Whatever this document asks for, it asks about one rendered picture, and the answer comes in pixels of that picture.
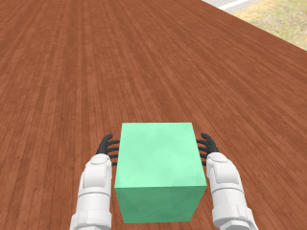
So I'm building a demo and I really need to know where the right robot hand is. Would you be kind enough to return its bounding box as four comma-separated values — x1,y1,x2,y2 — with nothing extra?
196,133,219,167

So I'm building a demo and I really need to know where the left robot hand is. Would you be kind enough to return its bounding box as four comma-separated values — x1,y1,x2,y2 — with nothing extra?
96,133,120,166

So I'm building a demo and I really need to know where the carton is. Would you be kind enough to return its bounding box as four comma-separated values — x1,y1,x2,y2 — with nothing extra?
114,123,207,223

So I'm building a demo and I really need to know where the robot left forearm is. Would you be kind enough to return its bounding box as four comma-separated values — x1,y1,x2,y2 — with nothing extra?
69,153,112,230

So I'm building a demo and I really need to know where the robot right forearm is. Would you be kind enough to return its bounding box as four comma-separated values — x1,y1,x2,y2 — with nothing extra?
206,152,259,230

